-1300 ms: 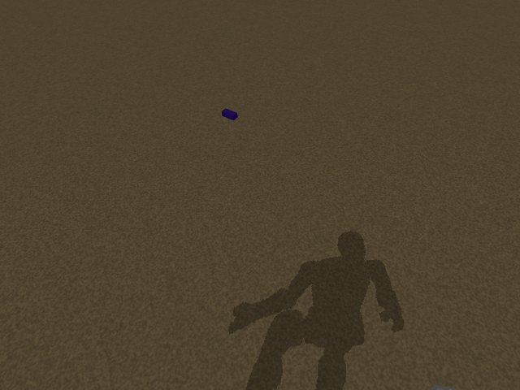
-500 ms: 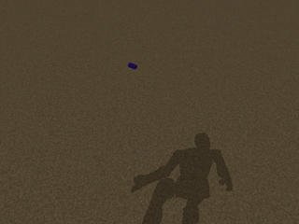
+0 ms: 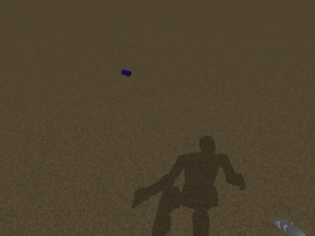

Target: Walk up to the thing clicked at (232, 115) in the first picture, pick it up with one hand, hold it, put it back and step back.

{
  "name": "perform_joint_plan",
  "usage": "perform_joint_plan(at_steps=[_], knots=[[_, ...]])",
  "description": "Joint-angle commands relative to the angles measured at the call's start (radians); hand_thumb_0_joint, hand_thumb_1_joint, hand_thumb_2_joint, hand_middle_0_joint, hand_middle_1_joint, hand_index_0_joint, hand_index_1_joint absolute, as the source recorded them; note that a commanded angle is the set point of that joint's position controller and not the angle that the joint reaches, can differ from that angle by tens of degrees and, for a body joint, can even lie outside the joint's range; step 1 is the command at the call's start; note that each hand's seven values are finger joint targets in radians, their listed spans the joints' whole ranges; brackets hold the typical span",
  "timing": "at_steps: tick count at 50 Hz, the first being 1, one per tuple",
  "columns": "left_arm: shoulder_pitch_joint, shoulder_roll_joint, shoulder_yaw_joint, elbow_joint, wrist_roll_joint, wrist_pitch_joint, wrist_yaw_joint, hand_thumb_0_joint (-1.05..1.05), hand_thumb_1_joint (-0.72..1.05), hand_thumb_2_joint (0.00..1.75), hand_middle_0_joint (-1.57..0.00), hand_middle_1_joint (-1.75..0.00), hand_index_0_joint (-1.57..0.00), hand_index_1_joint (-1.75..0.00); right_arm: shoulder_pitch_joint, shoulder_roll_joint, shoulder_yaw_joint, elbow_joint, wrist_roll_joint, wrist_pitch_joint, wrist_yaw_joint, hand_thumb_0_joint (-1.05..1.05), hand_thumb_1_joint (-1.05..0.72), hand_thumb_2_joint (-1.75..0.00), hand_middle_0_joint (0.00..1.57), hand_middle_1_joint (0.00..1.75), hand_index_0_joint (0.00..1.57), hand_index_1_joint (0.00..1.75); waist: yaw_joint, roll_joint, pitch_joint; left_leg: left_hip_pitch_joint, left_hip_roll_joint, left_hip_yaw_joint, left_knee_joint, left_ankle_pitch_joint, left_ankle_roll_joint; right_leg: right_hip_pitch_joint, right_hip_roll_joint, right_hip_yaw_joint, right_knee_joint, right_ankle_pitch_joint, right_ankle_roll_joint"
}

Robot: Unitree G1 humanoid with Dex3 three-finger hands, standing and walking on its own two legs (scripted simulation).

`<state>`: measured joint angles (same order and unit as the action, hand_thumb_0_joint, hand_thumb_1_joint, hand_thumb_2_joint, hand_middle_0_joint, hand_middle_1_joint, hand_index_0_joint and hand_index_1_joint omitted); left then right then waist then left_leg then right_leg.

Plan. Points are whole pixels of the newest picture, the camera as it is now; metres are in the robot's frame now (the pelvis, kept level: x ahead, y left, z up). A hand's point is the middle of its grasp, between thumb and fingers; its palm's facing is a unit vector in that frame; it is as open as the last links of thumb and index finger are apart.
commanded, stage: walk up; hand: left
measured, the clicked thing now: (126, 72) +1.68 +0.35 -0.75
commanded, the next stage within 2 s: none
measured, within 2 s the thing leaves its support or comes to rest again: neither
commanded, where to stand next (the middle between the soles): +1.17 +0.33 m, yaw -29 degrees
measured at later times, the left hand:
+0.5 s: hand (77, 176) +0.31 +0.29 -0.12, palm faces -0.20 -0.87 -0.45, open 7.4 cm
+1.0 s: hand (88, 108) +0.62 +0.32 -0.12, palm faces -0.31 -0.80 -0.51, open 7.4 cm
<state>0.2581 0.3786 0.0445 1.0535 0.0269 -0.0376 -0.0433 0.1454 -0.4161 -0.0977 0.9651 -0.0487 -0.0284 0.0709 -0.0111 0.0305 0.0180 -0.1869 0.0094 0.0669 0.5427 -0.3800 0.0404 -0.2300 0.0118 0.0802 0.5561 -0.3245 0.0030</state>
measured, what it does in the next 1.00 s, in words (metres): walks ahead, turning right: right foot, then left foot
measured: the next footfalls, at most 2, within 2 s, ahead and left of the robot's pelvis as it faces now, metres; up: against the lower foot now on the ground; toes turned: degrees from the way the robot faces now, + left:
right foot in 0.18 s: +0.16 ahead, -0.14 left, +0.00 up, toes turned -11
left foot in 0.58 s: +0.45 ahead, +0.18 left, +0.00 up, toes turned -8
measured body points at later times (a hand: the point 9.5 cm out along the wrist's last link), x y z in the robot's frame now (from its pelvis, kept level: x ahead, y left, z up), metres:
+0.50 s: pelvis +0.20 +0.02 +0.00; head +0.20 -0.01 +0.45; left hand +0.32 +0.33 -0.09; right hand +0.25 -0.32 -0.12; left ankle +0.37 +0.18 -0.70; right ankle +0.12 -0.13 -0.73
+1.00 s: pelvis +0.43 +0.07 -0.02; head +0.43 +0.03 +0.43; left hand +0.63 +0.36 -0.09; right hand +0.35 -0.25 -0.16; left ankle +0.43 +0.19 -0.70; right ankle +0.47 -0.05 -0.73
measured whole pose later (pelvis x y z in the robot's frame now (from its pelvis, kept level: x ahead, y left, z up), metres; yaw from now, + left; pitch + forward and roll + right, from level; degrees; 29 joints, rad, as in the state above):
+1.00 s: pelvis +0.43 +0.07 -0.02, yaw -19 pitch -2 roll -1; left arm 0.28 0.42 0.05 0.87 0.01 -0.12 0.02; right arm 0.34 -0.45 -0.09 0.85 -0.06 0.04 0.10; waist -0.04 0.11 0.07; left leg -0.36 0.04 0.04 1.03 -0.47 0.02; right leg -0.40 -0.01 -0.11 0.71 -0.27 -0.05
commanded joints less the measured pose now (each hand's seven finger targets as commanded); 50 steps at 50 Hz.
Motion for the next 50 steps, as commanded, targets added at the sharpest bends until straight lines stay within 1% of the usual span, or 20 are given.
perform_joint_plan(at_steps=[1, 2, 6, 9, 10, 11, 12, 18, 24, 27, 29, 30, 31, 36, 40, 44, 45, 47, 48, 50], knots=[[-0.233, 0.191, 0.039, -0.177, -0.007, -0.037, 0.017, 0.00, 0.90, 0.90, -0.20, -0.30, -0.20, -0.30, 0.105, -0.280, -0.102, -0.087, 0.001, -0.036, -0.014, 0.00, -0.90, -0.90, 0.20, 0.30, 0.20, 0.30, -0.155, 0.195, 0.077, 0.377, 0.395, -0.463, -0.386, -0.329, 0.214, -0.640, -0.015, -0.107, 0.307, -0.178, -0.031], [-0.227, 0.225, 0.039, -0.191, -0.005, -0.045, 0.018, 0.00, 0.90, 0.90, -0.20, -0.30, -0.20, -0.30, 0.091, -0.268, -0.099, -0.100, 0.010, -0.037, -0.011, 0.00, -0.90, -0.90, 0.20, 0.30, 0.20, 0.30, -0.127, 0.102, 0.092, 0.328, 0.436, -0.464, -0.382, -0.244, 0.248, -0.577, -0.086, -0.084, 0.306, -0.184, -0.033], [-0.113, 0.219, 0.039, -0.167, -0.027, -0.061, 0.000, 0.00, 0.90, 0.90, -0.20, -0.30, -0.20, -0.30, -0.012, -0.233, -0.081, -0.151, -0.011, -0.032, -0.001, 0.00, -0.90, -0.90, 0.20, 0.30, 0.20, 0.30, -0.046, 0.116, 0.052, 0.268, 0.277, -0.148, -0.250, 0.170, 0.168, -0.305, -0.108, -0.111, 0.082, -0.061, -0.042], [0.244, 0.284, 0.095, -0.075, -0.017, -0.062, 0.024, 0.00, 0.90, 0.90, -0.20, -0.30, -0.20, -0.30, -0.066, -0.201, -0.059, -0.209, 0.012, -0.018, 0.010, 0.00, -0.90, -0.90, 0.20, 0.30, 0.20, 0.30, 0.149, -0.087, -0.149, -0.092, 0.094, 0.126, 0.275, 0.372, 0.050, 0.366, -0.003, -0.222, -0.090, 0.173, -0.059], [0.343, 0.385, 0.133, -0.069, -0.005, -0.063, 0.040, 0.00, 0.90, 0.90, -0.20, -0.30, -0.20, -0.30, -0.058, -0.135, -0.034, -0.247, 0.019, -0.020, 0.015, 0.00, -0.90, -0.90, 0.20, 0.30, 0.20, 0.30, 0.192, -0.321, -0.152, -0.455, -0.025, 0.092, 0.532, -0.011, 0.000, 0.570, -0.206, 0.196, -0.179, -0.041, -0.137], [0.276, 0.446, 0.130, -0.128, -0.015, -0.064, 0.049, 0.00, 0.90, 0.90, -0.20, -0.30, -0.20, -0.30, -0.047, -0.169, -0.033, -0.257, 0.027, -0.014, 0.011, 0.00, -0.90, -0.90, 0.20, 0.30, 0.20, 0.30, 0.145, -0.273, -0.160, -0.532, -0.023, -0.095, 0.643, -0.201, -0.021, 0.472, -0.429, 0.649, -0.347, -0.226, -0.257], [0.187, 0.433, 0.122, -0.158, -0.026, -0.060, 0.053, 0.00, 0.90, 0.90, -0.20, -0.30, -0.20, -0.30, -0.080, -0.232, -0.046, -0.238, 0.021, -0.012, 0.007, 0.00, -0.90, -0.90, 0.20, 0.30, 0.20, 0.30, 0.119, -0.100, -0.057, -0.541, 0.057, -0.190, 0.693, -0.149, -0.036, 0.366, -0.455, 0.662, -0.335, -0.220, -0.326], [0.032, 0.324, 0.084, -0.231, -0.036, -0.089, 0.061, 0.00, 0.90, 0.90, -0.20, -0.30, -0.20, -0.30, 0.061, -0.199, -0.050, -0.170, 0.009, 0.008, 0.031, 0.00, -0.90, -0.90, 0.20, 0.30, 0.20, 0.30, -0.002, -0.111, 0.080, -0.390, 0.143, -0.147, 0.443, 0.081, -0.061, 0.033, -0.249, 0.143, -0.297, 0.100, -0.215], [-0.005, 0.385, 0.097, -0.255, -0.018, -0.104, 0.060, 0.00, 0.90, 0.90, -0.20, -0.30, -0.20, -0.30, -0.015, -0.202, -0.070, -0.229, 0.006, 0.005, 0.071, 0.00, -0.90, -0.90, 0.20, 0.30, 0.20, 0.30, -0.008, -0.166, 0.073, -0.197, 0.147, -0.070, 0.173, 0.257, -0.053, -0.139, -0.224, 0.055, -0.277, -0.023, -0.181], [-0.043, 0.387, 0.094, -0.254, -0.014, -0.095, 0.067, 0.00, 0.90, 0.90, -0.20, -0.30, -0.20, -0.30, 0.099, -0.207, -0.086, -0.207, 0.004, 0.000, 0.067, 0.00, -0.90, -0.90, 0.20, 0.30, 0.20, 0.30, -0.085, -0.157, 0.029, 0.013, 0.093, 0.019, 0.122, 0.227, -0.040, -0.207, -0.215, 0.009, -0.116, 0.123, -0.148], [0.023, 0.292, 0.063, -0.252, -0.012, -0.085, 0.071, 0.00, 0.90, 0.90, -0.20, -0.30, -0.20, -0.30, 0.305, -0.278, -0.119, -0.152, -0.009, -0.013, 0.045, 0.00, -0.90, -0.90, 0.20, 0.30, 0.20, 0.30, -0.189, 0.125, -0.078, 0.260, 0.069, -0.049, -0.024, -0.011, 0.016, -0.295, -0.093, -0.093, 0.425, 0.224, -0.093], [0.057, 0.177, 0.031, -0.271, -0.027, -0.085, 0.072, 0.00, 0.90, 0.90, -0.20, -0.30, -0.20, -0.30, 0.360, -0.364, -0.135, -0.165, -0.020, -0.024, 0.028, 0.00, -0.90, -0.90, 0.20, 0.30, 0.20, 0.30, -0.188, 0.399, -0.089, 0.339, 0.330, -0.471, -0.188, -0.091, 0.076, -0.510, 0.045, -0.084, 0.685, -0.210, -0.047], [0.064, 0.241, 0.031, -0.261, -0.044, -0.085, 0.089, 0.00, 0.90, 0.90, -0.20, -0.30, -0.20, -0.30, 0.252, -0.411, -0.138, -0.186, 0.022, -0.022, 0.020, 0.00, -0.90, -0.90, 0.20, 0.30, 0.20, 0.30, -0.130, 0.332, -0.110, 0.254, 0.431, -0.740, -0.335, -0.218, 0.194, -0.556, 0.023, -0.023, 0.788, -0.227, -0.084], [0.088, 0.289, 0.053, -0.166, -0.049, -0.079, 0.059, 0.00, 0.90, 0.90, -0.20, -0.30, -0.20, -0.30, 0.101, -0.260, -0.079, -0.236, 0.021, -0.029, 0.008, 0.00, -0.90, -0.90, 0.20, 0.30, 0.20, 0.30, -0.031, 0.153, -0.003, -0.018, 0.289, -0.243, -0.236, 0.032, 0.180, -0.351, -0.123, -0.058, 0.512, -0.067, -0.051], [0.022, 0.262, 0.058, -0.204, -0.039, -0.074, 0.047, 0.00, 0.90, 0.90, -0.20, -0.30, -0.20, -0.30, 0.115, -0.262, -0.071, -0.257, -0.005, -0.022, 0.016, 0.00, -0.90, -0.90, 0.20, 0.30, 0.20, 0.30, -0.046, 0.169, 0.019, -0.060, 0.310, -0.186, -0.253, 0.088, 0.235, -0.256, -0.107, -0.131, 0.253, -0.061, -0.031], [0.178, 0.278, 0.088, -0.148, -0.025, -0.079, 0.059, 0.00, 0.90, 0.90, -0.20, -0.30, -0.20, -0.30, 0.016, -0.217, -0.047, -0.298, 0.003, -0.002, 0.025, 0.00, -0.90, -0.90, 0.20, 0.30, 0.20, 0.30, 0.078, 0.030, -0.054, -0.321, 0.211, -0.034, -0.025, -0.082, 0.134, 0.196, -0.055, -0.160, 0.056, 0.184, -0.049], [0.281, 0.334, 0.114, -0.130, -0.019, -0.082, 0.072, 0.00, 0.90, 0.90, -0.20, -0.30, -0.20, -0.30, 0.028, -0.171, -0.029, -0.307, 0.001, 0.000, 0.025, 0.00, -0.90, -0.90, 0.20, 0.30, 0.20, 0.30, 0.138, -0.102, -0.108, -0.422, 0.143, 0.028, 0.184, -0.061, 0.083, 0.359, -0.083, -0.084, 0.009, 0.101, -0.057], [0.244, 0.430, 0.124, -0.206, -0.010, -0.091, 0.098, 0.00, 0.90, 0.90, -0.20, -0.30, -0.20, -0.30, 0.119, -0.170, -0.021, -0.304, 0.001, 0.019, 0.019, 0.00, -0.90, -0.90, 0.20, 0.30, 0.20, 0.30, 0.097, -0.203, -0.084, -0.621, 0.008, -0.088, 0.626, -0.154, -0.025, 0.304, -0.458, 0.638, -0.333, -0.383, -0.204], [0.161, 0.430, 0.116, -0.219, -0.028, -0.085, 0.101, 0.00, 0.90, 0.90, -0.20, -0.30, -0.20, -0.30, 0.108, -0.251, -0.049, -0.285, -0.004, 0.033, 0.010, 0.00, -0.90, -0.90, 0.20, 0.30, 0.20, 0.30, 0.058, -0.094, -0.007, -0.603, 0.090, -0.176, 0.654, -0.133, -0.031, 0.174, -0.484, 0.649, -0.330, -0.484, -0.271], [0.094, 0.387, 0.110, -0.237, -0.031, -0.088, 0.099, 0.00, 0.90, 0.90, -0.20, -0.30, -0.20, -0.30, 0.104, -0.264, -0.052, -0.253, 0.000, 0.028, 0.009, 0.00, -0.90, -0.90, 0.20, 0.30, 0.20, 0.30, 0.038, -0.063, 0.045, -0.599, 0.133, -0.183, 0.635, -0.048, -0.038, 0.113, -0.390, 0.451, -0.284, -0.305, -0.269]])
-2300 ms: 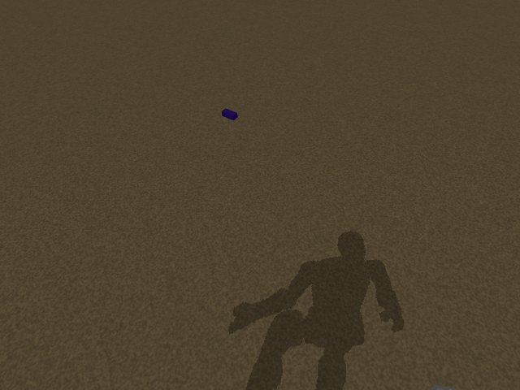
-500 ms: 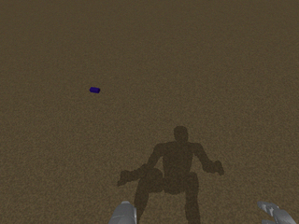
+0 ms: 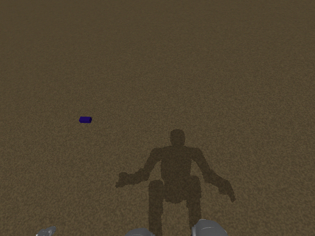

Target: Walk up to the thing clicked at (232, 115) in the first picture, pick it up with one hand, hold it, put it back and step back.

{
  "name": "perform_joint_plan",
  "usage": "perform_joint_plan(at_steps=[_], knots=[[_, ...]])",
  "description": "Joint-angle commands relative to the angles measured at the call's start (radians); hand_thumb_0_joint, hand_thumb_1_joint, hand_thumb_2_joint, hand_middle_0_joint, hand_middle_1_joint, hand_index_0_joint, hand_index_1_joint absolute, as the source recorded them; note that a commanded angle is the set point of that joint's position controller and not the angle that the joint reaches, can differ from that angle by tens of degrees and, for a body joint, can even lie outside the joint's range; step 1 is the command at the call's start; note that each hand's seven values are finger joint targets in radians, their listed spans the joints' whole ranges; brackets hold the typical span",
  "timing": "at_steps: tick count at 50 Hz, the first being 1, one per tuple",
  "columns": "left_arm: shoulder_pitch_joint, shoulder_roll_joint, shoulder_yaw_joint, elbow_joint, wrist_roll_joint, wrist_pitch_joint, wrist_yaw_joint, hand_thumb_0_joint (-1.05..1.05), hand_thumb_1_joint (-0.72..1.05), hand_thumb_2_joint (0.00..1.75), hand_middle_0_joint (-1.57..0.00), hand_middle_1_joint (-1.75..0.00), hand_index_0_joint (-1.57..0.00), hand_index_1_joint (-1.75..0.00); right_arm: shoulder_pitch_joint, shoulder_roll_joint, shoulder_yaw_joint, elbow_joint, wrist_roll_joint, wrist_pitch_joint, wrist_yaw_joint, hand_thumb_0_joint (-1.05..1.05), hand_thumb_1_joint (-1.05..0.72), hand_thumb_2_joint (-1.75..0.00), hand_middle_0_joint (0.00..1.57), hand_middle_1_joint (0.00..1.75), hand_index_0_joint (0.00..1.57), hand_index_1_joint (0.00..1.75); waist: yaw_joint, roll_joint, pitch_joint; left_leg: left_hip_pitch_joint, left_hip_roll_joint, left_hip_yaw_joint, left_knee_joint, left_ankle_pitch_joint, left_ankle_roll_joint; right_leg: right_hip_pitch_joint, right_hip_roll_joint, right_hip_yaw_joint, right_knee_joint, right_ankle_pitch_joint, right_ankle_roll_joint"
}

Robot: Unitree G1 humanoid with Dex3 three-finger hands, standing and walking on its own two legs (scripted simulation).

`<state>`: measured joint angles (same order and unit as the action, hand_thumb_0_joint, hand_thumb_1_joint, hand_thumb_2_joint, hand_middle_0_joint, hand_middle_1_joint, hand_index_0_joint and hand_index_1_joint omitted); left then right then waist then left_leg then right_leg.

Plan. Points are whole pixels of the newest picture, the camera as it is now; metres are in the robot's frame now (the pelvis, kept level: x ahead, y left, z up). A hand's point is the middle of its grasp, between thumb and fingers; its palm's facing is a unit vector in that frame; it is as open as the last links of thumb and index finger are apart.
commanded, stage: walk up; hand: left
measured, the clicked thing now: (85, 119) +1.09 +0.67 -0.73
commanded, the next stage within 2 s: none
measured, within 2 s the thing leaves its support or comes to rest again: neither
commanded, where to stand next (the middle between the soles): +0.61 +0.48 m, yaw -10 degrees
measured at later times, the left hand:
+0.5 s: hand (17, 206) +0.24 +0.48 -0.13, palm faces -0.12 -0.87 -0.48, open 7.4 cm
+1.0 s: hand (4, 154) +0.42 +0.59 -0.10, palm faces -0.11 -0.82 -0.56, open 7.4 cm
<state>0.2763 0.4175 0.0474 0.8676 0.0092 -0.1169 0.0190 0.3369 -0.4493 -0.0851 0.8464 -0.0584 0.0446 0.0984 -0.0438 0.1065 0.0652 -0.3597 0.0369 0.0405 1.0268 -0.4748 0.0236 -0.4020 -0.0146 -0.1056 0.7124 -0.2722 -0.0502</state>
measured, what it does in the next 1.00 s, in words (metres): walks ahead: left foot, then right foot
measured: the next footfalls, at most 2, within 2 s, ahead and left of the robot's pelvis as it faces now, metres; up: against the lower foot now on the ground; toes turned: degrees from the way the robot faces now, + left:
left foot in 0.32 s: +0.26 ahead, +0.28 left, +0.00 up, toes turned +3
right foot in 0.72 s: +0.38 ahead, +0.11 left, +0.00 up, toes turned -13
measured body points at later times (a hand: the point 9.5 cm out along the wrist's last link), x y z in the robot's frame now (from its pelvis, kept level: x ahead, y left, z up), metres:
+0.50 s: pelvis +0.18 +0.18 +0.01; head +0.20 +0.18 +0.46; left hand +0.25 +0.53 -0.10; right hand +0.24 -0.16 -0.08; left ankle +0.22 +0.27 -0.71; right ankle +0.19 +0.02 -0.65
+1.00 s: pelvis +0.33 +0.29 +0.00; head +0.34 +0.25 +0.45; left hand +0.43 +0.63 -0.06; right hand +0.38 -0.05 -0.12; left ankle +0.41 +0.47 -0.67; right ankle +0.35 +0.12 -0.71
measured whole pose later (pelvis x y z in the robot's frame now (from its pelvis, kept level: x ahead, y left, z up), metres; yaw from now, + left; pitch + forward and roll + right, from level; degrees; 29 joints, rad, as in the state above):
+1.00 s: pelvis +0.33 +0.29 +0.00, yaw -7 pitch -2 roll -1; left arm 0.32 0.44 0.05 0.86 0.03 -0.11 0.05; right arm 0.25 -0.47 -0.11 0.79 -0.05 0.06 0.12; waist 0.00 0.12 0.07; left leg -0.54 0.15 -0.06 0.98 -0.38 -0.01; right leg -0.34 -0.10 -0.06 0.70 -0.31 0.00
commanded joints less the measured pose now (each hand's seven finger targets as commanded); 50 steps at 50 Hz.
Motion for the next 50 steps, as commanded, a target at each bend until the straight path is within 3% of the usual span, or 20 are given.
perform_joint_plan(at_steps=[1, 4, 12, 15, 16, 17, 18, 19, 23, 28, 31, 33, 34, 35, 36, 37, 38, 42, 45, 50], knots=[[0.063, 0.328, 0.100, -0.054, -0.014, -0.010, 0.035, 0.00, 0.90, 0.90, -0.20, -0.30, -0.20, -0.30, -0.060, -0.226, -0.066, -0.113, 0.010, -0.044, -0.019, 0.00, -0.90, -0.90, 0.20, 0.30, 0.20, 0.30, 0.052, -0.161, -0.005, -0.377, 0.117, -0.158, 0.118, 0.073, -0.024, 0.238, -0.321, 0.536, -0.419, -0.283, -0.180], [0.075, 0.326, 0.100, -0.052, -0.005, -0.020, 0.028, 0.00, 0.90, 0.90, -0.20, -0.30, -0.20, -0.30, -0.044, -0.212, -0.071, -0.095, 0.005, -0.035, -0.004, 0.00, -0.90, -0.90, 0.20, 0.30, 0.20, 0.30, 0.042, -0.220, -0.010, -0.299, 0.114, -0.122, 0.054, 0.127, -0.033, 0.157, -0.272, 0.384, -0.372, -0.079, -0.170], [0.079, 0.386, 0.109, -0.050, 0.012, -0.025, 0.034, 0.00, 0.90, 0.90, -0.20, -0.30, -0.20, -0.30, -0.191, -0.186, -0.087, -0.148, 0.011, -0.043, 0.031, 0.00, -0.90, -0.90, 0.20, 0.30, 0.20, 0.30, 0.050, -0.261, -0.026, -0.125, 0.092, -0.008, -0.232, 0.180, -0.020, 0.058, -0.236, 0.241, -0.278, 0.016, -0.153], [0.005, 0.327, 0.083, -0.056, 0.019, -0.007, 0.039, 0.00, 0.90, 0.90, -0.20, -0.30, -0.20, -0.30, 0.049, -0.221, -0.124, -0.071, 0.007, -0.049, 0.021, 0.00, -0.90, -0.90, 0.20, 0.30, 0.20, 0.30, -0.107, -0.098, -0.123, 0.280, 0.012, 0.060, -0.381, 0.153, -0.002, -0.125, -0.172, 0.118, 0.066, 0.080, -0.080], [0.075, 0.229, 0.048, -0.052, 0.009, -0.002, 0.038, 0.00, 0.90, 0.90, -0.20, -0.30, -0.20, -0.30, 0.142, -0.298, -0.149, -0.050, -0.007, -0.056, 0.007, 0.00, -0.90, -0.90, 0.20, 0.30, 0.20, 0.30, -0.144, 0.175, -0.144, 0.382, 0.099, -0.134, -0.557, -0.044, 0.037, -0.251, -0.056, 0.046, 0.401, 0.002, -0.027], [0.074, 0.193, 0.033, -0.072, -0.013, 0.002, 0.051, 0.00, 0.90, 0.90, -0.20, -0.30, -0.20, -0.30, 0.100, -0.390, -0.159, -0.095, 0.006, -0.063, -0.005, 0.00, -0.90, -0.90, 0.20, 0.30, 0.20, 0.30, -0.126, 0.347, -0.121, 0.397, 0.344, -0.600, -0.775, -0.164, 0.117, -0.473, 0.079, 0.081, 0.543, -0.300, 0.007], [0.035, 0.262, 0.043, -0.038, -0.007, 0.009, 0.064, 0.00, 0.90, 0.90, -0.20, -0.30, -0.20, -0.30, 0.017, -0.400, -0.162, -0.101, 0.032, -0.060, -0.013, 0.00, -0.90, -0.90, 0.20, 0.30, 0.20, 0.30, -0.084, 0.193, -0.088, 0.239, 0.375, -0.664, -0.820, -0.274, 0.182, -0.414, -0.007, 0.189, 0.626, -0.265, -0.022], [0.033, 0.298, 0.045, -0.017, -0.018, 0.012, 0.057, 0.00, 0.90, 0.90, -0.20, -0.30, -0.20, -0.30, -0.050, -0.321, -0.138, -0.127, 0.032, -0.058, -0.020, 0.00, -0.90, -0.90, 0.20, 0.30, 0.20, 0.30, -0.050, 0.040, -0.029, 0.171, 0.322, -0.475, -0.781, -0.228, 0.139, -0.398, -0.037, 0.197, 0.607, -0.171, -0.011], [0.156, 0.275, 0.055, 0.078, -0.024, 0.011, 0.035, 0.00, 0.90, 0.90, -0.20, -0.30, -0.20, -0.30, -0.097, -0.232, -0.094, -0.133, 0.033, -0.078, -0.028, 0.00, -0.90, -0.90, 0.20, 0.30, 0.20, 0.30, 0.013, 0.079, -0.029, 0.152, 0.210, -0.203, -0.690, 0.145, 0.137, -0.255, -0.074, 0.144, 0.397, -0.047, 0.017], [0.060, 0.229, 0.053, 0.020, -0.016, 0.016, 0.029, 0.00, 0.90, 0.90, -0.20, -0.30, -0.20, -0.30, -0.057, -0.212, -0.080, -0.147, 0.010, -0.068, -0.025, 0.00, -0.90, -0.90, 0.20, 0.30, 0.20, 0.30, -0.010, 0.085, -0.013, 0.175, 0.240, -0.157, -0.706, 0.269, 0.221, -0.180, -0.071, 0.034, 0.156, -0.063, 0.029], [0.044, 0.220, 0.058, 0.004, -0.012, 0.016, 0.028, 0.00, 0.90, 0.90, -0.20, -0.30, -0.20, -0.30, -0.052, -0.200, -0.075, -0.164, 0.004, -0.054, -0.024, 0.00, -0.90, -0.90, 0.20, 0.30, 0.20, 0.30, -0.006, 0.020, -0.017, 0.148, 0.218, -0.128, -0.674, 0.299, 0.186, -0.074, -0.041, 0.018, 0.064, -0.028, 0.017], [0.097, 0.212, 0.065, 0.015, -0.014, 0.010, 0.032, 0.00, 0.90, 0.90, -0.20, -0.30, -0.20, -0.30, -0.113, -0.190, -0.069, -0.186, 0.004, -0.042, -0.023, 0.00, -0.90, -0.90, 0.20, 0.30, 0.20, 0.30, 0.052, -0.041, -0.018, 0.044, 0.182, -0.056, -0.558, 0.353, 0.145, 0.120, -0.016, 0.000, -0.093, 0.073, 0.006], [0.204, 0.236, 0.082, 0.036, -0.012, 0.007, 0.042, 0.00, 0.90, 0.90, -0.20, -0.30, -0.20, -0.30, -0.142, -0.175, -0.059, -0.205, 0.011, -0.043, -0.020, 0.00, -0.90, -0.90, 0.20, 0.30, 0.20, 0.30, 0.125, -0.091, -0.067, -0.046, 0.147, -0.006, -0.414, 0.427, 0.102, 0.313, -0.015, 0.020, -0.158, 0.142, -0.005], [0.288, 0.307, 0.109, 0.041, -0.001, 0.004, 0.056, 0.00, 0.90, 0.90, -0.20, -0.30, -0.20, -0.30, -0.109, -0.127, -0.044, -0.218, 0.017, -0.050, -0.022, 0.00, -0.90, -0.90, 0.20, 0.30, 0.20, 0.30, 0.172, -0.236, -0.122, -0.157, 0.071, 0.053, -0.173, 0.418, 0.028, 0.474, -0.088, 0.170, -0.258, 0.038, -0.045], [0.306, 0.375, 0.125, 0.012, 0.006, 0.003, 0.067, 0.00, 0.90, 0.90, -0.20, -0.30, -0.20, -0.30, -0.027, -0.091, -0.031, -0.217, 0.018, -0.046, -0.025, 0.00, -0.90, -0.90, 0.20, 0.30, 0.20, 0.30, 0.149, -0.378, -0.177, -0.364, -0.039, 0.028, 0.071, -0.102, -0.039, 0.608, -0.400, 0.653, -0.348, -0.011, -0.160], [0.213, 0.377, 0.114, -0.024, -0.009, 0.011, 0.074, 0.00, 0.90, 0.90, -0.20, -0.30, -0.20, -0.30, -0.014, -0.202, -0.062, -0.195, 0.006, -0.023, -0.035, 0.00, -0.90, -0.90, 0.20, 0.30, 0.20, 0.30, 0.122, -0.151, -0.169, -0.375, 0.006, -0.130, 0.207, -0.126, -0.055, 0.478, -0.503, 0.815, -0.398, -0.236, -0.275], [0.156, 0.374, 0.113, -0.036, -0.022, 0.012, 0.082, 0.00, 0.90, 0.90, -0.20, -0.30, -0.20, -0.30, -0.036, -0.233, -0.077, -0.179, 0.006, -0.010, -0.041, 0.00, -0.90, -0.90, 0.20, 0.30, 0.20, 0.30, 0.106, -0.102, -0.107, -0.372, 0.045, -0.171, 0.272, -0.074, -0.056, 0.361, -0.496, 0.768, -0.425, -0.335, -0.306], [0.056, 0.313, 0.096, -0.056, 0.000, -0.002, 0.070, 0.00, 0.90, 0.90, -0.20, -0.30, -0.20, -0.30, 0.019, -0.217, -0.075, -0.115, 0.015, -0.012, -0.024, 0.00, -0.90, -0.90, 0.20, 0.30, 0.20, 0.30, 0.040, -0.175, -0.024, -0.285, 0.077, -0.174, 0.195, 0.086, -0.031, 0.154, -0.305, 0.370, -0.361, -0.125, -0.181], [0.021, 0.342, 0.104, -0.062, 0.012, -0.013, 0.060, 0.00, 0.90, 0.90, -0.20, -0.30, -0.20, -0.30, 0.003, -0.182, -0.074, -0.117, 0.013, 0.000, -0.005, 0.00, -0.90, -0.90, 0.20, 0.30, 0.20, 0.30, 0.025, -0.250, 0.009, -0.205, 0.112, -0.109, 0.043, 0.109, -0.039, 0.019, -0.271, 0.254, -0.349, -0.127, -0.171], [0.037, 0.400, 0.123, -0.053, 0.025, -0.010, 0.052, 0.00, 0.90, 0.90, -0.20, -0.30, -0.20, -0.30, -0.064, -0.194, -0.092, -0.130, 0.009, -0.004, 0.015, 0.00, -0.90, -0.90, 0.20, 0.30, 0.20, 0.30, 0.041, -0.279, -0.033, -0.097, 0.098, -0.014, -0.135, 0.093, -0.028, -0.037, -0.245, 0.233, -0.295, -0.276, -0.155]])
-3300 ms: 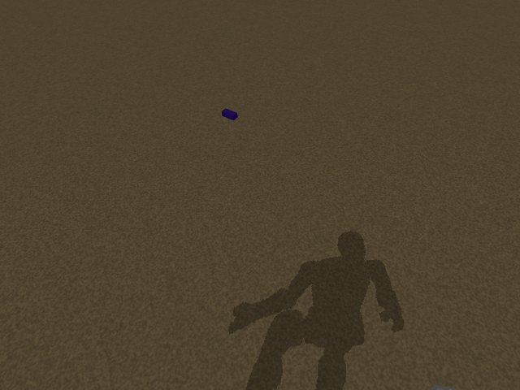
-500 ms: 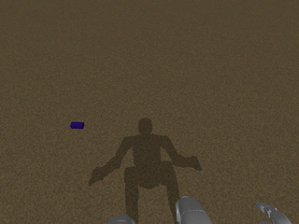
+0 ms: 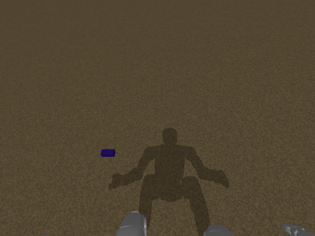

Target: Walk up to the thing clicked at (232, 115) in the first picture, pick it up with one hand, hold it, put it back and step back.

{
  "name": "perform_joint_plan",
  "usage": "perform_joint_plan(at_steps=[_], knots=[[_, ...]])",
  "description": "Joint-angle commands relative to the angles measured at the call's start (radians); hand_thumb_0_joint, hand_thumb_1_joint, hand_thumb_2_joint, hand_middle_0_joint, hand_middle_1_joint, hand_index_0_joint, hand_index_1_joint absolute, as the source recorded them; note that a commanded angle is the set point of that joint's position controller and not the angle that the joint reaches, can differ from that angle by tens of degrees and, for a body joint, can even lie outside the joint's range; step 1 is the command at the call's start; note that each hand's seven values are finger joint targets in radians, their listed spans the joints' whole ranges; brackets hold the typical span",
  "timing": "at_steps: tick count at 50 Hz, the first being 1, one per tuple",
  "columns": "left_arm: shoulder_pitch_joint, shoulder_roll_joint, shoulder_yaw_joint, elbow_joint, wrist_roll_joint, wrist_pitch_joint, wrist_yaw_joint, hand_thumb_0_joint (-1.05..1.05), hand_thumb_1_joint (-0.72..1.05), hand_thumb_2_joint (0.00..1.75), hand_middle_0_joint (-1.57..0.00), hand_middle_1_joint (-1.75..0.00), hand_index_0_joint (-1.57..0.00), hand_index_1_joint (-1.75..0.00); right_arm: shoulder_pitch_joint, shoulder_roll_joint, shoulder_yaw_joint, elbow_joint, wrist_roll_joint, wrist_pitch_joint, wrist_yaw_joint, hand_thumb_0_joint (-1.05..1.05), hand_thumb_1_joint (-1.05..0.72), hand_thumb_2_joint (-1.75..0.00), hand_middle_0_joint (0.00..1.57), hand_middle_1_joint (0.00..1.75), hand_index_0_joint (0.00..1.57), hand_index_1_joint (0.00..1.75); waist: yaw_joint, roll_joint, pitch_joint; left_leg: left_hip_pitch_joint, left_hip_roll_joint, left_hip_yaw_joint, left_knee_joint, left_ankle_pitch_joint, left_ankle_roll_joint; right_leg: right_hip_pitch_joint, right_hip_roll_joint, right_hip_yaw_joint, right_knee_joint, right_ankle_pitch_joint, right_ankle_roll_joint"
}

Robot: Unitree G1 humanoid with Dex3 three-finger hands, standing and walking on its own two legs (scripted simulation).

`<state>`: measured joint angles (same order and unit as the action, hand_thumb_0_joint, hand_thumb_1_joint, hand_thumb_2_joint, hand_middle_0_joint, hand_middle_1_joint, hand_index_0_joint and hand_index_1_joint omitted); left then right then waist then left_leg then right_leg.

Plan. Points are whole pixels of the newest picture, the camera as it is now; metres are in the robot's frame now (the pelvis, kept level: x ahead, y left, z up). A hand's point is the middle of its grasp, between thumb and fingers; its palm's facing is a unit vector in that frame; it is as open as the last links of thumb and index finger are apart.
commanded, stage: walk up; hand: left
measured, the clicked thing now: (108, 153) +0.71 +0.47 -0.73
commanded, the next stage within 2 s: none
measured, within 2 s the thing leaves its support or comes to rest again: neither
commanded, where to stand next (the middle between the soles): +0.26 +0.22 m, yaw -4 degrees
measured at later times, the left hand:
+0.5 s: hand (25, 213) +0.19 +0.45 -0.12, palm faces -0.03 -0.84 -0.54, open 7.4 cm
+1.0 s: hand (12, 195) +0.26 +0.56 -0.17, palm faces -0.10 -0.91 -0.41, open 7.4 cm
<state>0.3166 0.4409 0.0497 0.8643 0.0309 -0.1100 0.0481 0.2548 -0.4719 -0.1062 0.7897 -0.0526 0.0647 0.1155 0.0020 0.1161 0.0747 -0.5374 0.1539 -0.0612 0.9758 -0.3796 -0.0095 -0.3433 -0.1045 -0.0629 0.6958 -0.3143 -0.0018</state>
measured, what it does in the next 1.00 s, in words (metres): steps to the left: left foot, then right foot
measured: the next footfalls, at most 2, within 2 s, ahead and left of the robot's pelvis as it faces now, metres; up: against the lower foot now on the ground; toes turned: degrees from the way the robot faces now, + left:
left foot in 0.08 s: +0.12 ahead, +0.23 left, +0.00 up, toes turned +4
right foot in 0.38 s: +0.23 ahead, +0.03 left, +0.00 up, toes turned -7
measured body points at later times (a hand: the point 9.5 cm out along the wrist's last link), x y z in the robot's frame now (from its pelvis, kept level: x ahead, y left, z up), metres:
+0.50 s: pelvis +0.12 +0.16 -0.01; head +0.14 +0.12 +0.44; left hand +0.19 +0.49 -0.08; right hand +0.15 -0.17 -0.15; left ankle +0.10 +0.27 -0.65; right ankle +0.19 +0.03 -0.71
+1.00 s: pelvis +0.18 +0.28 -0.02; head +0.22 +0.28 +0.43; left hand +0.27 +0.60 -0.14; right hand +0.24 -0.04 -0.13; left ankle +0.20 +0.41 -0.71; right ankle +0.19 +0.16 -0.72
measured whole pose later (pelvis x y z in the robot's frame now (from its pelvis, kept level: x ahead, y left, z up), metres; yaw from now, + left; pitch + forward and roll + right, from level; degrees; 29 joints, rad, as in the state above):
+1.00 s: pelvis +0.18 +0.28 -0.02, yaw -4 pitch -1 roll -1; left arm 0.20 0.42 0.05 0.96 0.02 -0.01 0.00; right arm 0.21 -0.40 -0.02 0.90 -0.01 -0.04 -0.01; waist 0.01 0.00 0.12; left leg -0.41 0.07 0.04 0.88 -0.45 -0.01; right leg -0.41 -0.01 -0.04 0.84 -0.39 -0.02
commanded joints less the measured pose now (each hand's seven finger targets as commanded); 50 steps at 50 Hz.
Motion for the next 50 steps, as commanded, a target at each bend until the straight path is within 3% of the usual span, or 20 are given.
perform_joint_plan(at_steps=[1, 4, 5, 6, 10, 13, 17, 18, 19, 20, 22, 27, 31, 34, 35, 36, 37, 39, 46, 50], knots=[[-0.030, 0.382, 0.121, -0.054, 0.004, -0.013, 0.023, 0.00, 0.90, 0.90, -0.20, -0.30, -0.20, -0.30, 0.040, -0.173, -0.074, -0.065, 0.006, -0.027, -0.005, 0.00, -0.90, -0.90, 0.20, 0.30, 0.20, 0.30, -0.025, -0.282, -0.059, 0.122, -0.034, 0.119, -0.121, -0.014, 0.009, -0.100, -0.150, 0.184, -0.249, -0.240, -0.197], [-0.048, 0.274, 0.081, -0.042, 0.009, 0.016, 0.026, 0.00, 0.90, 0.90, -0.20, -0.30, -0.20, -0.30, 0.245, -0.203, -0.098, 0.009, -0.009, -0.041, -0.028, 0.00, -0.90, -0.90, 0.20, 0.30, 0.20, 0.30, -0.146, -0.029, -0.111, 0.445, -0.124, 0.146, -0.351, -0.106, 0.028, -0.302, -0.030, 0.012, 0.187, -0.222, -0.110], [-0.038, 0.156, 0.046, -0.059, -0.005, 0.020, 0.025, 0.00, 0.90, 0.90, -0.20, -0.30, -0.20, -0.30, 0.279, -0.292, -0.112, -0.011, -0.028, -0.052, -0.039, 0.00, -0.90, -0.90, 0.20, 0.30, 0.20, 0.30, -0.173, 0.273, -0.052, 0.432, 0.118, -0.336, -0.611, -0.345, 0.092, -0.520, 0.131, -0.017, 0.517, -0.302, -0.046], [-0.091, 0.213, 0.049, -0.064, -0.019, 0.016, 0.045, 0.00, 0.90, 0.90, -0.20, -0.30, -0.20, -0.30, 0.174, -0.391, -0.119, -0.041, 0.012, -0.060, -0.045, 0.00, -0.90, -0.90, 0.20, 0.30, 0.20, 0.30, -0.133, 0.283, -0.008, 0.335, 0.247, -0.631, -0.787, -0.439, 0.212, -0.554, 0.103, 0.065, 0.593, -0.306, -0.062], [0.019, 0.265, 0.058, 0.047, -0.044, -0.008, 0.022, 0.00, 0.90, 0.90, -0.20, -0.30, -0.20, -0.30, 0.043, -0.260, -0.071, -0.067, 0.015, -0.074, -0.065, 0.00, -0.90, -0.90, 0.20, 0.30, 0.20, 0.30, -0.038, 0.125, 0.025, 0.330, 0.136, -0.265, -0.556, -0.048, 0.248, -0.442, -0.009, 0.055, 0.436, -0.139, -0.046], [0.005, 0.222, 0.054, 0.037, -0.041, -0.013, 0.008, 0.00, 0.90, 0.90, -0.20, -0.30, -0.20, -0.30, 0.072, -0.226, -0.052, -0.075, 0.001, -0.075, -0.059, 0.00, -0.90, -0.90, 0.20, 0.30, 0.20, 0.30, -0.051, 0.110, -0.012, 0.306, 0.113, -0.158, -0.516, 0.320, 0.276, -0.246, 0.029, -0.016, 0.250, -0.176, -0.026], [0.180, 0.211, 0.075, 0.064, -0.042, -0.015, 0.017, 0.00, 0.90, 0.90, -0.20, -0.30, -0.20, -0.30, -0.047, -0.185, -0.029, -0.137, 0.009, -0.058, -0.051, 0.00, -0.90, -0.90, 0.20, 0.30, 0.20, 0.30, 0.078, 0.007, -0.080, 0.086, 0.024, 0.015, -0.319, 0.310, 0.204, 0.192, 0.093, -0.048, -0.086, 0.136, -0.041], [0.283, 0.272, 0.105, 0.079, -0.031, -0.015, 0.031, 0.00, 0.90, 0.90, -0.20, -0.30, -0.20, -0.30, -0.020, -0.132, -0.013, -0.149, 0.020, -0.060, -0.051, 0.00, -0.90, -0.90, 0.20, 0.30, 0.20, 0.30, 0.134, -0.112, -0.132, -0.036, -0.027, 0.051, -0.121, 0.273, 0.142, 0.394, 0.041, 0.081, -0.153, 0.103, -0.043], [0.315, 0.364, 0.128, 0.053, -0.014, -0.014, 0.045, 0.00, 0.90, 0.90, -0.20, -0.30, -0.20, -0.30, 0.046, -0.071, 0.004, -0.163, 0.024, -0.060, -0.055, 0.00, -0.90, -0.90, 0.20, 0.30, 0.20, 0.30, 0.125, -0.331, -0.166, -0.212, -0.143, 0.085, 0.107, -0.147, 0.074, 0.487, -0.220, 0.515, -0.291, -0.014, -0.132], [0.238, 0.406, 0.118, 0.002, -0.015, -0.006, 0.065, 0.00, 0.90, 0.90, -0.20, -0.30, -0.20, -0.30, 0.059, -0.142, -0.018, -0.155, 0.008, -0.032, -0.069, 0.00, -0.90, -0.90, 0.20, 0.30, 0.20, 0.30, 0.090, -0.166, -0.160, -0.229, -0.150, -0.049, 0.255, -0.233, 0.037, 0.371, -0.392, 0.795, -0.392, -0.156, -0.237], [0.107, 0.377, 0.108, -0.037, -0.028, -0.001, 0.075, 0.00, 0.90, 0.90, -0.20, -0.30, -0.20, -0.30, 0.072, -0.201, -0.049, -0.127, 0.003, -0.007, -0.078, 0.00, -0.90, -0.90, 0.20, 0.30, 0.20, 0.30, 0.032, -0.081, -0.064, -0.214, -0.072, -0.118, 0.361, -0.156, 0.017, 0.209, -0.375, 0.660, -0.355, -0.123, -0.314], [0.050, 0.311, 0.091, -0.065, -0.008, -0.011, 0.058, 0.00, 0.90, 0.90, -0.20, -0.30, -0.20, -0.30, 0.118, -0.170, -0.053, -0.087, 0.003, -0.002, -0.056, 0.00, -0.90, -0.90, 0.20, 0.30, 0.20, 0.30, -0.014, -0.243, -0.036, -0.075, -0.042, -0.054, 0.226, -0.043, -0.002, -0.002, -0.209, 0.265, -0.239, 0.107, -0.233], [-0.061, 0.315, 0.096, -0.095, 0.013, 0.010, 0.026, 0.00, 0.90, 0.90, -0.20, -0.30, -0.20, -0.30, 0.097, -0.146, -0.051, -0.050, 0.034, -0.015, -0.056, 0.00, -0.90, -0.90, 0.20, 0.30, 0.20, 0.30, -0.007, -0.369, -0.049, 0.165, -0.070, 0.085, -0.067, -0.060, 0.011, -0.201, -0.122, 0.150, -0.184, -0.150, -0.195], [-0.065, 0.213, 0.056, -0.065, 0.007, 0.051, 0.006, 0.00, 0.90, 0.90, -0.20, -0.30, -0.20, -0.30, 0.209, -0.164, -0.062, 0.044, 0.030, -0.043, -0.089, 0.00, -0.90, -0.90, 0.20, 0.30, 0.20, 0.30, -0.076, -0.138, -0.086, 0.390, -0.158, 0.143, -0.266, -0.025, 0.012, -0.362, -0.039, 0.084, 0.118, -0.336, -0.115], [-0.056, 0.134, 0.031, -0.064, -0.007, 0.059, 0.003, 0.00, 0.90, 0.90, -0.20, -0.30, -0.20, -0.30, 0.215, -0.215, -0.061, 0.038, 0.015, -0.057, -0.102, 0.00, -0.90, -0.90, 0.20, 0.30, 0.20, 0.30, -0.081, 0.050, -0.062, 0.291, -0.018, -0.125, -0.457, -0.259, 0.065, -0.383, 0.046, 0.039, 0.334, -0.312, -0.073], [-0.057, 0.148, 0.029, -0.071, -0.019, 0.061, 0.011, 0.00, 0.90, 0.90, -0.20, -0.30, -0.20, -0.30, 0.076, -0.319, -0.063, -0.020, 0.035, -0.067, -0.106, 0.00, -0.90, -0.90, 0.20, 0.30, 0.20, 0.30, -0.050, 0.150, -0.027, 0.136, 0.225, -0.580, -0.682, -0.454, 0.215, -0.402, 0.113, 0.074, 0.388, -0.295, -0.039], [-0.092, 0.224, 0.043, -0.042, -0.013, 0.057, 0.015, 0.00, 0.90, 0.90, -0.20, -0.30, -0.20, -0.30, -0.044, -0.332, -0.059, -0.037, 0.040, -0.072, -0.108, 0.00, -0.90, -0.90, 0.20, 0.30, 0.20, 0.30, -0.026, 0.040, 0.046, 0.026, 0.264, -0.637, -0.696, -0.484, 0.283, -0.342, 0.049, 0.137, 0.440, -0.261, -0.031], [-0.041, 0.217, 0.048, 0.027, -0.030, 0.058, 0.001, 0.00, 0.90, 0.90, -0.20, -0.30, -0.20, -0.30, -0.086, -0.257, -0.032, -0.021, 0.029, -0.091, -0.123, 0.00, -0.90, -0.90, 0.20, 0.30, 0.20, 0.30, 0.009, -0.032, 0.043, 0.079, 0.158, -0.402, -0.571, -0.297, 0.206, -0.303, 0.030, 0.139, 0.396, -0.173, -0.023], [-0.092, 0.183, 0.060, 0.038, -0.010, 0.083, -0.031, 0.00, 0.90, 0.90, -0.20, -0.30, -0.20, -0.30, -0.019, -0.240, -0.011, 0.054, 0.047, -0.126, -0.157, 0.00, -0.90, -0.90, 0.20, 0.30, 0.20, 0.30, -0.003, 0.051, -0.083, 0.295, 0.165, -0.235, -0.347, 0.580, 0.201, -0.148, 0.053, 0.067, 0.161, -0.145, -0.043], [-0.121, 0.245, 0.076, 0.004, -0.002, 0.082, -0.042, 0.00, 0.90, 0.90, -0.20, -0.30, -0.20, -0.30, 0.013, -0.185, 0.007, 0.053, 0.071, -0.134, -0.173, 0.00, -0.90, -0.90, 0.20, 0.30, 0.20, 0.30, -0.012, -0.101, -0.191, 0.187, 0.020, -0.057, -0.234, 0.450, 0.084, 0.086, -0.036, 0.188, 0.039, 0.460, -0.114]])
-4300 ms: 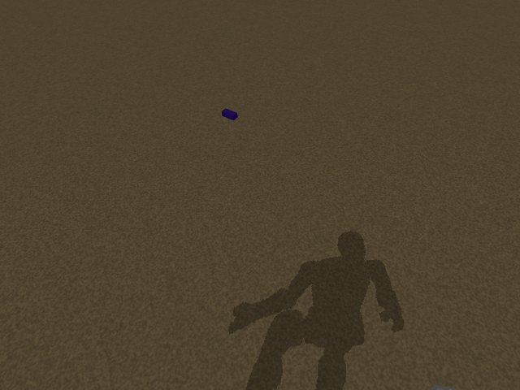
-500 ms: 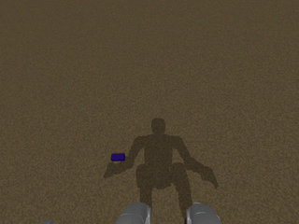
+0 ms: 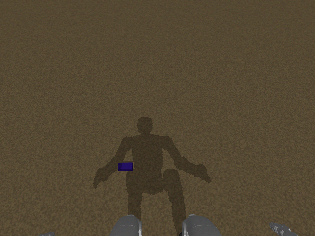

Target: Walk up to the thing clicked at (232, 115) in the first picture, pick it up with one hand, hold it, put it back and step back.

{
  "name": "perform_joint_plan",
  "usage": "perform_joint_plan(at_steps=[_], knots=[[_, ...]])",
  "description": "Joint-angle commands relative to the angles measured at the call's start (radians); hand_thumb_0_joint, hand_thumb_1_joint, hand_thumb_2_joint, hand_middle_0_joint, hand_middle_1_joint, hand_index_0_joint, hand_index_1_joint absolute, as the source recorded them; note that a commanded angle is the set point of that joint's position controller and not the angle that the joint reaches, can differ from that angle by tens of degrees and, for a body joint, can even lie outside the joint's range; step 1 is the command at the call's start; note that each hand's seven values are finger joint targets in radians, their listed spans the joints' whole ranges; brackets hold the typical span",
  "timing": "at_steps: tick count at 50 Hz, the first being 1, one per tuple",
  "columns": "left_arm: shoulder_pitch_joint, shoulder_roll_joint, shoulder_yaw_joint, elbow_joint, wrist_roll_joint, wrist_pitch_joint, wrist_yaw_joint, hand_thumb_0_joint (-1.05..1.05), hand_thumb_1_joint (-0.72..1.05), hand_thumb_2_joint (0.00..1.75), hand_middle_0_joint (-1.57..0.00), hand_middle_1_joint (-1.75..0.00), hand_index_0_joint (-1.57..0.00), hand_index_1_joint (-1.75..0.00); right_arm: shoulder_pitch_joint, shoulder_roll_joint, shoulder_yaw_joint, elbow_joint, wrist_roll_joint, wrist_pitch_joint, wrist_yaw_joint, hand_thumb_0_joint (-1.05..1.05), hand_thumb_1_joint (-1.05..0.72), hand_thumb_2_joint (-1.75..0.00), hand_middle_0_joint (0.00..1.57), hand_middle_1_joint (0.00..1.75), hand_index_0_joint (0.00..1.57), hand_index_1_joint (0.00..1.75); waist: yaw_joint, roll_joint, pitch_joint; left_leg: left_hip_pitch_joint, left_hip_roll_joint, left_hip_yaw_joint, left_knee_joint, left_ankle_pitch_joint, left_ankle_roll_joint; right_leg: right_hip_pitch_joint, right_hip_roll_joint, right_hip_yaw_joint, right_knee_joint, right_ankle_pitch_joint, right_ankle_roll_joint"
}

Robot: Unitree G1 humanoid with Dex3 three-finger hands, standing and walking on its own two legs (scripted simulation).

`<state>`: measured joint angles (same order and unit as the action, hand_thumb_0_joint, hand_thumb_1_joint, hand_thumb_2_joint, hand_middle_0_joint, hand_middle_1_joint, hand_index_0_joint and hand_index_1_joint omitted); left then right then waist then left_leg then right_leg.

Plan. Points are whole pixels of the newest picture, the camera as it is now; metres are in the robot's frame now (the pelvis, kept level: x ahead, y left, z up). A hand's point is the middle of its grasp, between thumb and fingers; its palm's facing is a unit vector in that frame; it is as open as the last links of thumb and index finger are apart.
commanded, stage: walk up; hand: left
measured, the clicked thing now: (125, 166) +0.52 +0.23 -0.72
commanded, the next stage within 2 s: stand in 1.62 s
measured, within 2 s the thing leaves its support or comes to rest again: neither
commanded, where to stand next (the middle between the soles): +0.09 -0.05 m, yaw +0 degrees
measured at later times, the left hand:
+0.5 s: hand out of the picture +0.11 +0.23 -0.12, palm faces -0.06 -0.93 -0.35, open 7.4 cm
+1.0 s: hand out of the picture +0.12 +0.23 -0.11, palm faces -0.02 -0.95 -0.30, open 7.4 cm
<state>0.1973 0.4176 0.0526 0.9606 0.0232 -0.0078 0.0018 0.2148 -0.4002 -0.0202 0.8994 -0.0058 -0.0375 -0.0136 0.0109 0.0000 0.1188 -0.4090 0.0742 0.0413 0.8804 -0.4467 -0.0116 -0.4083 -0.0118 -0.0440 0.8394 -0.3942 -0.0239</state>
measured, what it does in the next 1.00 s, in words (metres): stands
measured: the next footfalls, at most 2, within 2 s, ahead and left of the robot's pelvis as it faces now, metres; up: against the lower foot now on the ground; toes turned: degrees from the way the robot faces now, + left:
none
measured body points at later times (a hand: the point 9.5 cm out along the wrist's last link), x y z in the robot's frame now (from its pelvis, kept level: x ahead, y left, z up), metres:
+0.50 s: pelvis -0.01 -0.03 +0.02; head +0.01 -0.03 +0.47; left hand +0.12 +0.28 -0.09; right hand +0.03 -0.36 -0.10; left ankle +0.01 +0.13 -0.70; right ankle +0.02 -0.12 -0.70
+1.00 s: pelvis +0.00 -0.02 +0.04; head +0.02 -0.02 +0.49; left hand +0.12 +0.28 -0.09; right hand +0.07 -0.35 -0.08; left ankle +0.01 +0.12 -0.70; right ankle +0.02 -0.12 -0.70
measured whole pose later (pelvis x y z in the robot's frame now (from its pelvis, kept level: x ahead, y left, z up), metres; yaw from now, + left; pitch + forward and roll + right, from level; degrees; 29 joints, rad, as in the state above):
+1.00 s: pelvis +0.00 -0.02 +0.04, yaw -1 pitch -1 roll +1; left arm 0.08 0.36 0.05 1.02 0.02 0.04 -0.05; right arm 0.16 -0.39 0.00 1.07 -0.02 -0.05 -0.03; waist 0.00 -0.03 0.06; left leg -0.22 0.05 0.01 0.51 -0.26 -0.04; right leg -0.26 0.01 -0.03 0.54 -0.26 -0.03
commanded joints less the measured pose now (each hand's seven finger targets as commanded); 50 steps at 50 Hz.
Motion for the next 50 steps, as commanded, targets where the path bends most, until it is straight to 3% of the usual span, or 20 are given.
perform_joint_plan(at_steps=[1, 3, 5, 7, 9, 11, 12, 14, 16, 18, 19, 21, 23, 24, 25, 26, 28, 33, 39, 50], knots=[[-0.036, 0.258, 0.069, -0.104, -0.008, -0.012, -0.003, 0.00, 0.90, 0.90, -0.20, -0.30, -0.20, -0.30, 0.049, -0.256, -0.081, -0.041, 0.024, -0.033, -0.050, 0.00, -0.90, -0.90, 0.20, 0.30, 0.20, 0.30, -0.028, -0.006, -0.248, 0.082, 0.044, -0.106, -0.143, 0.372, 0.066, 0.139, -0.147, 0.185, -0.085, 0.571, -0.127], [-0.049, 0.221, 0.053, -0.114, -0.012, 0.000, -0.006, 0.00, 0.90, 0.90, -0.20, -0.30, -0.20, -0.30, 0.037, -0.268, -0.085, -0.027, 0.014, -0.036, -0.052, 0.00, -0.90, -0.90, 0.20, 0.30, 0.20, 0.30, -0.028, 0.030, -0.234, 0.112, 0.082, -0.155, -0.215, 0.320, 0.090, 0.087, -0.117, 0.138, -0.048, 0.544, -0.095], [-0.068, 0.198, 0.046, -0.113, -0.006, 0.009, -0.006, 0.00, 0.90, 0.90, -0.20, -0.30, -0.20, -0.30, 0.041, -0.294, -0.086, -0.014, 0.006, -0.042, -0.049, 0.00, -0.90, -0.90, 0.20, 0.30, 0.20, 0.30, -0.029, 0.041, -0.224, 0.148, 0.171, -0.263, -0.274, 0.396, 0.156, 0.036, -0.079, 0.081, -0.014, 0.426, -0.048], [-0.062, 0.194, 0.047, -0.108, -0.001, 0.008, -0.008, 0.00, 0.90, 0.90, -0.20, -0.30, -0.20, -0.30, 0.025, -0.301, -0.086, -0.013, 0.005, -0.042, -0.051, 0.00, -0.90, -0.90, 0.20, 0.30, 0.20, 0.30, -0.021, 0.055, -0.221, 0.169, 0.196, -0.270, -0.265, 0.432, 0.179, 0.022, -0.068, 0.084, -0.037, 0.338, -0.043], [-0.062, 0.210, 0.056, -0.099, 0.004, 0.004, -0.012, 0.00, 0.90, 0.90, -0.20, -0.30, -0.20, -0.30, -0.003, -0.283, -0.077, -0.011, 0.004, -0.037, -0.048, 0.00, -0.90, -0.90, 0.20, 0.30, 0.20, 0.30, -0.008, 0.045, -0.189, 0.071, 0.162, -0.209, -0.246, 0.363, 0.141, 0.098, -0.077, 0.110, -0.110, 0.328, -0.059], [-0.063, 0.234, 0.064, -0.099, 0.008, 0.000, -0.015, 0.00, 0.90, 0.90, -0.20, -0.30, -0.20, -0.30, -0.018, -0.250, -0.064, -0.004, 0.008, -0.032, -0.045, 0.00, -0.90, -0.90, 0.20, 0.30, 0.20, 0.30, 0.001, -0.010, -0.184, -0.018, 0.056, -0.089, -0.175, 0.251, 0.073, 0.174, -0.131, 0.231, -0.215, 0.311, -0.118], [-0.079, 0.239, 0.062, -0.100, 0.003, 0.002, -0.018, 0.00, 0.90, 0.90, -0.20, -0.30, -0.20, -0.30, -0.043, -0.228, -0.057, 0.004, 0.007, -0.028, -0.044, 0.00, -0.90, -0.90, 0.20, 0.30, 0.20, 0.30, -0.001, -0.062, -0.161, -0.009, -0.016, -0.006, -0.102, 0.119, 0.049, 0.125, -0.184, 0.314, -0.302, 0.221, -0.163], [-0.113, 0.236, 0.056, -0.107, 0.005, 0.007, -0.020, 0.00, 0.90, 0.90, -0.20, -0.30, -0.20, -0.30, -0.015, -0.217, -0.055, 0.032, 0.006, -0.022, -0.042, 0.00, -0.90, -0.90, 0.20, 0.30, 0.20, 0.30, -0.012, -0.100, -0.132, 0.031, -0.053, 0.025, -0.108, 0.005, 0.045, 0.062, -0.232, 0.369, -0.381, 0.076, -0.204], [-0.156, 0.224, 0.049, -0.113, 0.006, 0.017, -0.023, 0.00, 0.90, 0.90, -0.20, -0.30, -0.20, -0.30, 0.012, -0.216, -0.052, 0.056, 0.003, -0.028, -0.035, 0.00, -0.90, -0.90, 0.20, 0.30, 0.20, 0.30, -0.029, -0.117, -0.106, 0.106, -0.047, 0.011, -0.205, 0.053, 0.051, -0.008, -0.189, 0.298, -0.383, -0.009, -0.161], [-0.191, 0.196, 0.044, -0.116, 0.007, 0.027, -0.029, 0.00, 0.90, 0.90, -0.20, -0.30, -0.20, -0.30, 0.039, -0.261, -0.064, 0.072, -0.008, -0.039, -0.036, 0.00, -0.90, -0.90, 0.20, 0.30, 0.20, 0.30, -0.046, -0.069, -0.090, 0.135, 0.053, -0.152, -0.363, 0.028, 0.086, -0.056, -0.094, 0.198, -0.293, -0.045, -0.075], [-0.170, 0.187, 0.043, -0.106, 0.007, 0.030, -0.033, 0.00, 0.90, 0.90, -0.20, -0.30, -0.20, -0.30, 0.031, -0.294, -0.069, 0.071, -0.013, -0.042, -0.036, 0.00, -0.90, -0.90, 0.20, 0.30, 0.20, 0.30, -0.033, -0.013, -0.092, 0.127, 0.127, -0.285, -0.426, -0.053, 0.130, -0.060, -0.064, 0.179, -0.224, -0.039, -0.050], [-0.117, 0.182, 0.050, -0.080, 0.006, 0.027, -0.035, 0.00, 0.90, 0.90, -0.20, -0.30, -0.20, -0.30, -0.018, -0.315, -0.067, 0.060, -0.017, -0.046, -0.037, 0.00, -0.90, -0.90, 0.20, 0.30, 0.20, 0.30, 0.006, 0.040, -0.096, 0.080, 0.209, -0.338, -0.463, 0.028, 0.174, 0.042, -0.026, 0.098, -0.151, 0.010, -0.028], [-0.096, 0.196, 0.059, -0.073, 0.007, 0.017, -0.037, 0.00, 0.90, 0.90, -0.20, -0.30, -0.20, -0.30, -0.039, -0.290, -0.056, 0.057, -0.014, -0.045, -0.036, 0.00, -0.90, -0.90, 0.20, 0.30, 0.20, 0.30, 0.023, 0.020, -0.109, 0.017, 0.146, -0.224, -0.402, 0.118, 0.127, 0.146, -0.059, 0.149, -0.255, 0.058, -0.047], [-0.096, 0.204, 0.060, -0.071, 0.005, 0.013, -0.039, 0.00, 0.90, 0.90, -0.20, -0.30, -0.20, -0.30, -0.050, -0.263, -0.047, 0.057, -0.007, -0.041, -0.033, 0.00, -0.90, -0.90, 0.20, 0.30, 0.20, 0.30, 0.020, -0.028, -0.116, 0.005, 0.063, -0.122, -0.336, 0.125, 0.082, 0.168, -0.097, 0.230, -0.344, 0.076, -0.070], [-0.117, 0.217, 0.060, -0.073, 0.002, 0.012, -0.042, 0.00, 0.90, 0.90, -0.20, -0.30, -0.20, -0.30, -0.053, -0.238, -0.043, 0.060, -0.005, -0.037, -0.033, 0.00, -0.90, -0.90, 0.20, 0.30, 0.20, 0.30, 0.003, -0.079, -0.106, 0.000, -0.022, -0.028, -0.261, 0.077, 0.046, 0.157, -0.150, 0.312, -0.421, 0.052, -0.103], [-0.121, 0.219, 0.061, -0.074, -0.001, 0.013, -0.039, 0.00, 0.90, 0.90, -0.20, -0.30, -0.20, -0.30, -0.034, -0.219, -0.038, 0.073, -0.003, -0.030, -0.036, 0.00, -0.90, -0.90, 0.20, 0.30, 0.20, 0.30, 0.000, -0.092, -0.108, 0.009, -0.052, 0.014, -0.216, 0.046, 0.030, 0.165, -0.197, 0.359, -0.465, 0.036, -0.132], [-0.149, 0.213, 0.053, -0.078, 0.001, 0.018, -0.035, 0.00, 0.90, 0.90, -0.20, -0.30, -0.20, -0.30, -0.003, -0.208, -0.034, 0.096, -0.001, -0.028, -0.035, 0.00, -0.90, -0.90, 0.20, 0.30, 0.20, 0.30, -0.016, -0.103, -0.109, 0.079, -0.053, 0.003, -0.275, 0.072, 0.036, 0.128, -0.196, 0.325, -0.478, 0.018, -0.137], [-0.147, 0.173, 0.043, -0.058, -0.004, 0.024, -0.034, 0.00, 0.90, 0.90, -0.20, -0.30, -0.20, -0.30, 0.006, -0.250, -0.040, 0.113, -0.009, -0.039, -0.036, 0.00, -0.90, -0.90, 0.20, 0.30, 0.20, 0.30, -0.014, -0.051, -0.164, 0.199, 0.066, -0.154, -0.407, 0.257, 0.085, 0.126, -0.093, 0.178, -0.373, 0.151, -0.043], [-0.156, 0.179, 0.052, -0.035, -0.008, 0.027, -0.033, 0.00, 0.90, 0.90, -0.20, -0.30, -0.20, -0.30, -0.015, -0.223, -0.035, 0.123, -0.006, -0.031, -0.041, 0.00, -0.90, -0.90, 0.20, 0.30, 0.20, 0.30, -0.016, -0.049, -0.144, 0.160, 0.012, -0.074, -0.395, 0.264, 0.056, 0.171, -0.119, 0.196, -0.424, 0.171, -0.067], [-0.170, 0.160, 0.048, -0.007, -0.008, 0.031, -0.038, 0.00, 0.90, 0.90, -0.20, -0.30, -0.20, -0.30, -0.053, -0.230, -0.032, 0.129, -0.007, -0.034, -0.041, 0.00, -0.90, -0.90, 0.20, 0.30, 0.20, 0.30, -0.011, 0.001, -0.163, 0.187, 0.058, -0.119, -0.456, 0.349, 0.067, 0.212, -0.094, 0.156, -0.407, 0.248, -0.044]])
